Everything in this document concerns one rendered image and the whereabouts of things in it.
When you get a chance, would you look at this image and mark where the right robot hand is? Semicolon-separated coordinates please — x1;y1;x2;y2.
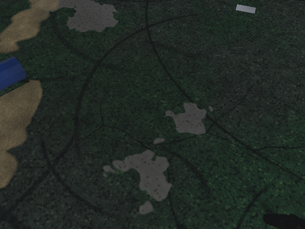
263;214;305;229

